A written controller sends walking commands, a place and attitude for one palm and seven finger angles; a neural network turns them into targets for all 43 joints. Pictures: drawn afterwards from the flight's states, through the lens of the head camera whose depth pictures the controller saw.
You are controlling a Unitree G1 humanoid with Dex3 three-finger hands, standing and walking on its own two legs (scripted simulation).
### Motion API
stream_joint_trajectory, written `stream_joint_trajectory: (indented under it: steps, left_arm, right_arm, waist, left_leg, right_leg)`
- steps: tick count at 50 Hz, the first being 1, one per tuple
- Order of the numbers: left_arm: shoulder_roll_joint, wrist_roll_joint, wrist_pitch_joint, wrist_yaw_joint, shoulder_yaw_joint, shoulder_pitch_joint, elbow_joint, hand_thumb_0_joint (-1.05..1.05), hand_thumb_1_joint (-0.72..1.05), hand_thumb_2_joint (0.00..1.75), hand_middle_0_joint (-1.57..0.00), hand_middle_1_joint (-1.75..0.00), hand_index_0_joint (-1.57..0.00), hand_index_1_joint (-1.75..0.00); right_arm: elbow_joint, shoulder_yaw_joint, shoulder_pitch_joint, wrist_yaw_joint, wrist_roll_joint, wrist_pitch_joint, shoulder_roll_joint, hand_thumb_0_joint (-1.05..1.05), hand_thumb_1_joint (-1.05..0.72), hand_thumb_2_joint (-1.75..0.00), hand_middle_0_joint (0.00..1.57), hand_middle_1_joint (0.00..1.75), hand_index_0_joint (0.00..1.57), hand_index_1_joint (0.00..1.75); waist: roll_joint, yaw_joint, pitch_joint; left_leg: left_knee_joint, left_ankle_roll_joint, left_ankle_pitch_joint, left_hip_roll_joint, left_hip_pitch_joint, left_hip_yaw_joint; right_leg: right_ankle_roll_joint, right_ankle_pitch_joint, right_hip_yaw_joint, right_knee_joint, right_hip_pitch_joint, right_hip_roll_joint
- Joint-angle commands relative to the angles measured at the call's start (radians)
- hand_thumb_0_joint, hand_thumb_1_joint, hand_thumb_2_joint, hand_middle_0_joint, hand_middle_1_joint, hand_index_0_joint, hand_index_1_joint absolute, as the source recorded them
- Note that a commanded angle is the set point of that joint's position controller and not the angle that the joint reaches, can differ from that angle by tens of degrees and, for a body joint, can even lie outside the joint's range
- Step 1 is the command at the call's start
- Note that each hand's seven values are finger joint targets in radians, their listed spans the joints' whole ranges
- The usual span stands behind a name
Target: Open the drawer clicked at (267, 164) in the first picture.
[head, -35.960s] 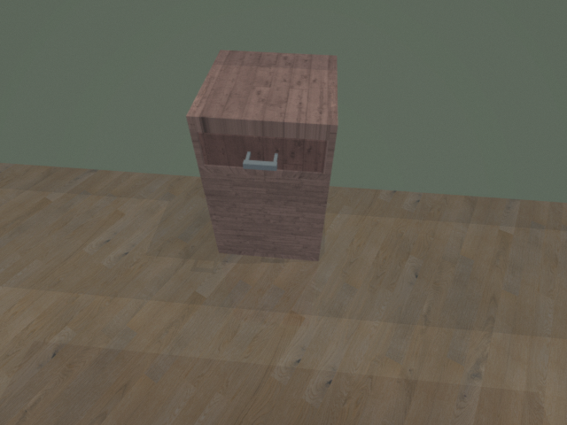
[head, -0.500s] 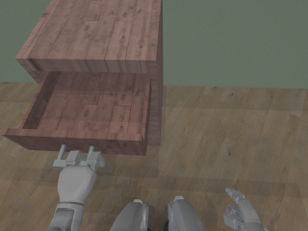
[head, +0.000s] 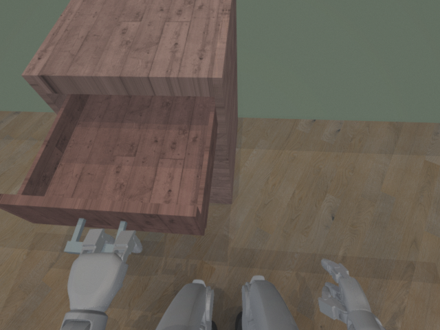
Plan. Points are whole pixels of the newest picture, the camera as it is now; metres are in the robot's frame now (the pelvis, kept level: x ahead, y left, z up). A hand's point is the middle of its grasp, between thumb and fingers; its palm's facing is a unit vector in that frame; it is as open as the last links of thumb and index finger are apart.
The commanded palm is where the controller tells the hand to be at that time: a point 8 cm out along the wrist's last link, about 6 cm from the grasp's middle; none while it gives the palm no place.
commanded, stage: pull the drawer open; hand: left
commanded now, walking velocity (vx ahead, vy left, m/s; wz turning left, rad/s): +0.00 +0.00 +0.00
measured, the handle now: (97, 237) +0.28 +0.26 -0.04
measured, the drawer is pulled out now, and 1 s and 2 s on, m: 0.27 0.30 0.30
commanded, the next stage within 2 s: open the thumb to release the handle in 0.74 s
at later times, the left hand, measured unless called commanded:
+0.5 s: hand (111, 293) +0.19 +0.21 -0.06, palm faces -0.13 -0.10 -0.99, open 5.6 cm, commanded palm +0.14 +0.23 -0.02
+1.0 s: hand (110, 293) +0.19 +0.22 -0.06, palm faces -0.10 -0.10 -0.99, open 5.9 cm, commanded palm +0.16 +0.23 -0.02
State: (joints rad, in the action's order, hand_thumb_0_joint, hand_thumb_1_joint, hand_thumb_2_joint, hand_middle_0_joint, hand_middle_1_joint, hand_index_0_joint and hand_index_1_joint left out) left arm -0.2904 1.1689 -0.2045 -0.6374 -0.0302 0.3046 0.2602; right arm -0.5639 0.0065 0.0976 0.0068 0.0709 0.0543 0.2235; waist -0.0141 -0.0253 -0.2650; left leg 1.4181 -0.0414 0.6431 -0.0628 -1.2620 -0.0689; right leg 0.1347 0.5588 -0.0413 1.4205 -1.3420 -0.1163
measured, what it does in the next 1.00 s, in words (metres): stands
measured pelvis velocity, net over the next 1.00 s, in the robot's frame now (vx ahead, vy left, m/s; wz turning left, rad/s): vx -0.01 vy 0.00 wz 0.02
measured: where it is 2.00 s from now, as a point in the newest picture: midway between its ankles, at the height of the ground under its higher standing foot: outside the picture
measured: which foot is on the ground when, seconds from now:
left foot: down 0.00-1.00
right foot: down 0.00-1.00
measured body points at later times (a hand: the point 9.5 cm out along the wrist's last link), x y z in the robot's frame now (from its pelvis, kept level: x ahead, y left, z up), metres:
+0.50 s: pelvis +0.00 -0.01 -0.01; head +0.12 -0.04 +0.42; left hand +0.19 +0.22 +0.00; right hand +0.21 -0.22 -0.14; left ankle +0.01 +0.10 -0.58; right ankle +0.04 -0.04 -0.58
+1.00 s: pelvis -0.01 +0.00 -0.01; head +0.11 -0.04 +0.42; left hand +0.19 +0.22 -0.01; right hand +0.20 -0.22 -0.15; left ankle +0.01 +0.10 -0.58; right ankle +0.04 -0.04 -0.58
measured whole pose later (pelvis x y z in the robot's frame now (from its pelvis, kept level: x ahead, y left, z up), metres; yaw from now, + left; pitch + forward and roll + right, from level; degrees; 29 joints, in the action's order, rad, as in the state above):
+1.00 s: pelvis -0.01 +0.00 -0.01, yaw +1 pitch +28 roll +3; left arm -0.31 1.16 -0.27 -0.64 -0.01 0.37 0.19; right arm -0.57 0.01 0.08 0.00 0.08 0.05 0.23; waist -0.02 -0.05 -0.26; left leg 1.48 -0.03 0.65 -0.07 -1.32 -0.06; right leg 0.14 0.57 -0.06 1.48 -1.40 -0.11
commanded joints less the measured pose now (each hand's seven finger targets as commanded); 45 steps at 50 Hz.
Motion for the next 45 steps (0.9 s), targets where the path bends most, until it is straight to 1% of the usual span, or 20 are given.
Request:
stream_joint_trajectory:
  steps: [1, 3, 6, 10, 14, 15, 17, 20, 22, 25, 27, 29, 30, 34, 40, 41, 42, 43, 44, 45]
  left_arm:
    - [-0.153, -0.028, 0.002, -0.042, 0.111, 0.178, -0.136, 0.00, 0.90, 0.90, -0.40, -1.35, -0.40, -1.35]
    - [-0.145, -0.029, 0.001, -0.038, 0.100, 0.198, -0.144, 0.00, 0.90, 0.90, -0.40, -1.35, -0.40, -1.35]
    - [-0.149, -0.040, -0.006, -0.034, 0.116, 0.232, -0.141, 0.00, 0.90, 0.90, -0.40, -1.35, -0.40, -1.35]
    - [-0.158, -0.042, -0.022, -0.029, 0.126, 0.243, -0.146, 0.00, 0.90, 0.90, -0.40, -1.35, -0.40, -1.35]
    - [-0.177, -0.045, -0.037, -0.028, 0.153, 0.254, -0.139, 0.00, 0.90, 0.90, -0.40, -1.35, -0.40, -1.35]
    - [-0.172, -0.044, -0.040, -0.027, 0.147, 0.263, -0.147, 0.00, 0.90, 0.90, -0.40, -1.35, -0.40, -1.35]
    - [-0.174, -0.043, -0.047, -0.026, 0.155, 0.264, -0.156, 0.00, 0.90, 0.90, -0.40, -1.35, -0.40, -1.35]
    - [-0.168, -0.040, -0.053, -0.026, 0.148, 0.293, -0.160, 0.00, 0.90, 0.90, -0.40, -1.35, -0.40, -1.35]
    - [-0.171, -0.044, -0.055, -0.024, 0.156, 0.289, -0.174, 0.00, 0.90, 0.90, -0.40, -1.35, -0.40, -1.35]
    - [-0.162, -0.046, -0.057, -0.019, 0.145, 0.310, -0.172, 0.00, 0.90, 0.90, -0.40, -1.35, -0.40, -1.35]
    - [-0.174, -0.046, -0.063, -0.020, 0.159, 0.304, -0.178, 0.00, 0.90, 0.90, -0.40, -1.35, -0.40, -1.35]
    - [-0.162, -0.047, -0.067, -0.018, 0.147, 0.337, -0.175, 0.00, 0.90, 0.90, -0.40, -1.35, -0.40, -1.35]
    - [-0.155, -0.045, -0.067, -0.015, 0.131, 0.323, -0.187, 0.00, 0.90, 0.90, -0.40, -1.35, -0.40, -1.35]
    - [-0.170, -0.049, -0.074, -0.014, 0.154, 0.340, -0.177, 0.00, 0.90, 0.90, -0.40, -1.35, -0.40, -1.35]
    - [-0.171, -0.050, -0.080, -0.012, 0.157, 0.357, -0.189, 0.00, 0.90, 0.90, -0.40, -1.35, -0.40, -1.35]
    - [-0.168, -0.051, -0.078, -0.012, 0.156, 0.364, -0.186, 0.00, 0.90, 0.90, -0.40, -1.35, -0.40, -1.35]
    - [-0.168, -0.022, -0.062, -0.024, 0.100, 0.078, -0.213, 0.00, 0.90, 0.90, -0.40, -1.35, -0.40, -1.35]
    - [-0.188, -0.013, -0.069, -0.037, 0.138, 0.075, -0.231, 0.00, 0.83, 0.87, -0.40, -1.34, -0.40, -1.34]
    - [-0.174, -0.016, -0.067, -0.038, 0.129, 0.130, -0.188, 0.00, 0.76, 0.84, -0.39, -1.34, -0.39, -1.34]
    - [-0.172, -0.023, -0.059, -0.037, 0.137, 0.165, -0.166, 0.00, 0.69, 0.81, -0.38, -1.33, -0.38, -1.33]
  right_arm:
    - [0.146, 0.030, -0.045, -0.005, -0.001, -0.040, 0.081, 0.00, -0.90, -0.90, 0.20, 0.30, 0.20, 0.30]
    - [0.152, 0.024, -0.047, -0.005, 0.000, -0.040, 0.079, 0.00, -0.90, -0.90, 0.20, 0.30, 0.20, 0.30]
    - [0.150, 0.026, -0.046, -0.008, 0.000, -0.041, 0.073, 0.00, -0.90, -0.90, 0.20, 0.30, 0.20, 0.30]
    - [0.149, 0.023, -0.055, -0.010, -0.001, -0.042, 0.068, 0.00, -0.90, -0.90, 0.20, 0.30, 0.20, 0.30]
    - [0.144, 0.025, -0.063, -0.012, -0.002, -0.041, 0.064, 0.00, -0.90, -0.90, 0.20, 0.30, 0.20, 0.30]
    - [0.145, 0.023, -0.061, -0.011, 0.000, -0.041, 0.063, 0.00, -0.90, -0.90, 0.20, 0.30, 0.20, 0.30]
    - [0.148, 0.024, -0.068, -0.009, -0.001, -0.042, 0.062, 0.00, -0.90, -0.90, 0.20, 0.30, 0.20, 0.30]
    - [0.150, 0.024, -0.065, -0.008, 0.002, -0.038, 0.061, 0.00, -0.90, -0.90, 0.20, 0.30, 0.20, 0.30]
    - [0.151, 0.027, -0.072, -0.008, 0.001, -0.041, 0.060, 0.00, -0.90, -0.90, 0.20, 0.30, 0.20, 0.30]
    - [0.152, 0.024, -0.071, -0.008, 0.003, -0.039, 0.057, 0.00, -0.90, -0.90, 0.20, 0.30, 0.20, 0.30]
    - [0.153, 0.026, -0.076, -0.008, 0.002, -0.041, 0.057, 0.00, -0.90, -0.90, 0.20, 0.30, 0.20, 0.30]
    - [0.156, 0.025, -0.074, -0.006, 0.002, -0.042, 0.055, 0.00, -0.90, -0.90, 0.20, 0.30, 0.20, 0.30]
    - [0.154, 0.023, -0.074, -0.004, 0.004, -0.041, 0.058, 0.00, -0.90, -0.90, 0.20, 0.30, 0.20, 0.30]
    - [0.153, 0.026, -0.077, -0.006, 0.002, -0.045, 0.055, 0.00, -0.90, -0.90, 0.20, 0.30, 0.20, 0.30]
    - [0.153, 0.025, -0.077, -0.001, 0.002, -0.043, 0.052, 0.00, -0.90, -0.90, 0.20, 0.30, 0.20, 0.30]
    - [0.154, 0.027, -0.078, 0.000, 0.002, -0.042, 0.053, 0.00, -0.90, -0.90, 0.20, 0.30, 0.20, 0.30]
    - [0.132, 0.030, -0.065, -0.004, 0.012, -0.037, 0.087, 0.00, -0.90, -0.90, 0.20, 0.30, 0.20, 0.30]
    - [0.132, 0.036, -0.047, -0.008, 0.015, -0.041, 0.085, 0.00, -0.90, -0.90, 0.20, 0.30, 0.20, 0.30]
    - [0.132, 0.032, -0.048, -0.010, 0.013, -0.048, 0.080, 0.00, -0.90, -0.90, 0.20, 0.30, 0.20, 0.30]
    - [0.135, 0.028, -0.046, -0.011, 0.012, -0.048, 0.079, 0.00, -0.90, -0.90, 0.20, 0.30, 0.20, 0.30]
  waist:
    - [0.059, -0.050, -0.298]
    - [0.047, -0.050, -0.313]
    - [0.095, -0.050, -0.306]
    - [0.089, -0.055, -0.297]
    - [0.086, -0.062, -0.284]
    - [0.089, -0.061, -0.301]
    - [0.063, -0.066, -0.300]
    - [0.076, -0.066, -0.304]
    - [0.062, -0.067, -0.304]
    - [0.097, -0.065, -0.298]
    - [0.069, -0.071, -0.296]
    - [0.073, -0.074, -0.295]
    - [0.080, -0.065, -0.296]
    - [0.085, -0.073, -0.284]
    - [0.073, -0.077, -0.299]
    - [0.074, -0.077, -0.292]
    - [0.070, 0.006, -0.268]
    - [0.044, -0.021, -0.300]
    - [0.035, -0.026, -0.285]
    - [0.070, -0.033, -0.294]
  left_leg:
    - [-0.115, 0.013, -0.209, 0.003, 0.053, 0.104]
    - [-0.116, 0.012, -0.225, 0.001, 0.067, 0.103]
    - [-0.104, 0.014, -0.213, 0.002, 0.030, 0.107]
    - [-0.095, 0.017, -0.202, -0.001, 0.009, 0.109]
    - [-0.087, 0.018, -0.199, -0.001, -0.005, 0.110]
    - [-0.081, 0.017, -0.195, -0.001, -0.009, 0.108]
    - [-0.091, 0.015, -0.210, 0.000, 0.009, 0.112]
    - [-0.088, 0.017, -0.209, -0.003, 0.021, 0.110]
    - [-0.094, 0.015, -0.220, 0.000, 0.029, 0.112]
    - [-0.087, 0.017, -0.204, -0.002, 0.008, 0.111]
    - [-0.091, 0.015, -0.209, -0.001, 0.012, 0.112]
    - [-0.093, 0.017, -0.209, -0.003, 0.021, 0.111]
    - [-0.090, 0.016, -0.202, -0.002, 0.017, 0.110]
    - [-0.085, 0.016, -0.198, -0.001, 0.011, 0.112]
    - [-0.087, 0.018, -0.203, -0.003, 0.010, 0.111]
    - [-0.092, 0.018, -0.203, -0.002, 0.016, 0.112]
    - [-0.057, 0.005, -0.188, 0.013, 0.008, 0.117]
    - [-0.056, 0.009, -0.183, 0.010, 0.031, 0.114]
    - [-0.058, 0.008, -0.182, 0.010, 0.030, 0.111]
    - [-0.058, 0.009, -0.181, 0.008, 0.027, 0.111]
  right_leg:
    - [-0.077, -0.313, 0.281, -0.255, 0.432, 0.086]
    - [-0.079, -0.326, 0.261, -0.241, 0.426, 0.086]
    - [-0.086, -0.368, 0.294, -0.250, 0.463, 0.092]
    - [-0.103, -0.365, 0.313, -0.250, 0.465, 0.098]
    - [-0.093, -0.359, 0.316, -0.245, 0.461, 0.095]
    - [-0.106, -0.361, 0.326, -0.247, 0.466, 0.101]
    - [-0.095, -0.357, 0.303, -0.237, 0.454, 0.091]
    - [-0.113, -0.354, 0.302, -0.234, 0.438, 0.091]
    - [-0.104, -0.360, 0.284, -0.228, 0.438, 0.085]
    - [-0.110, -0.356, 0.301, -0.237, 0.446, 0.094]
    - [-0.106, -0.341, 0.285, -0.229, 0.441, 0.088]
    - [-0.112, -0.342, 0.283, -0.229, 0.437, 0.088]
    - [-0.117, -0.340, 0.290, -0.235, 0.432, 0.092]
    - [-0.107, -0.333, 0.289, -0.233, 0.430, 0.091]
    - [-0.122, -0.343, 0.297, -0.232, 0.442, 0.092]
    - [-0.108, -0.333, 0.287, -0.231, 0.435, 0.088]
    - [-0.117, -0.308, 0.266, -0.219, 0.332, 0.092]
    - [-0.112, -0.249, 0.261, -0.212, 0.313, 0.088]
    - [-0.110, -0.249, 0.245, -0.216, 0.325, 0.089]
    - [-0.114, -0.254, 0.256, -0.221, 0.340, 0.089]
